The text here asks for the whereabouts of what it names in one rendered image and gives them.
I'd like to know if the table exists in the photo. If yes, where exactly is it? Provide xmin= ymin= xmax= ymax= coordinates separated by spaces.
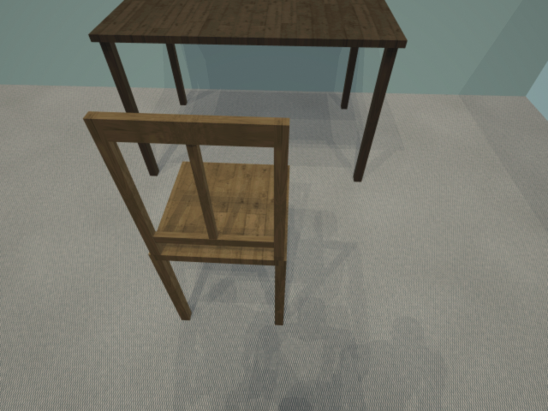
xmin=88 ymin=0 xmax=407 ymax=182

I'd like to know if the chair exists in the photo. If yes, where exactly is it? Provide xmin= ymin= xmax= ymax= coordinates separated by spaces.
xmin=83 ymin=111 xmax=289 ymax=325

